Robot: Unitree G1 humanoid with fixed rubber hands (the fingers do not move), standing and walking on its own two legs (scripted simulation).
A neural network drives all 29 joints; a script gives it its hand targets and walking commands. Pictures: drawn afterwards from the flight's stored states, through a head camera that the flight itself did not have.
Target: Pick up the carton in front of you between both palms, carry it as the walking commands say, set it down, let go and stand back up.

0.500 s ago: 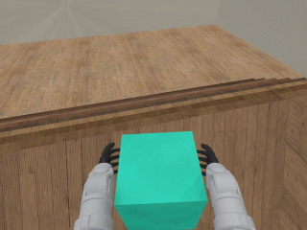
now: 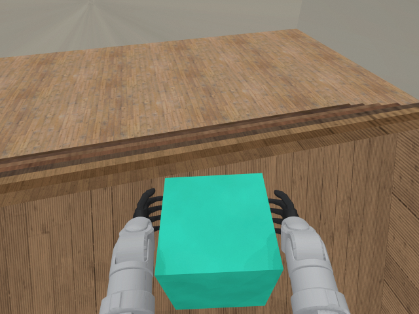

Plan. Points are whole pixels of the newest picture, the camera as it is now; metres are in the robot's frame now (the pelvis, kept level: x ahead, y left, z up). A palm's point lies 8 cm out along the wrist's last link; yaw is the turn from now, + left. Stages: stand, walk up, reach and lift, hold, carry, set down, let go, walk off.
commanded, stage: reach and lift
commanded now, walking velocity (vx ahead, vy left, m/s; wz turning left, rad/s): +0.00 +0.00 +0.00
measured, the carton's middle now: (217, 244) +0.30 +0.00 -0.05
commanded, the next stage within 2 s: hold in 0.34 s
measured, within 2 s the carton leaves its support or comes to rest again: neither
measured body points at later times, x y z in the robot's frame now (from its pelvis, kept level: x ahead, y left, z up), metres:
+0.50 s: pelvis +0.01 +0.00 +0.00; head -0.05 +0.00 +0.45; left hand +0.31 +0.16 +0.05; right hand +0.30 -0.15 +0.04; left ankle +0.01 +0.13 -0.74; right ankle +0.02 -0.12 -0.74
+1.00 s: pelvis +0.00 +0.00 +0.00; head -0.06 +0.00 +0.45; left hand +0.30 +0.15 +0.05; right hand +0.30 -0.15 +0.04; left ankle +0.01 +0.13 -0.74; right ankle +0.02 -0.12 -0.74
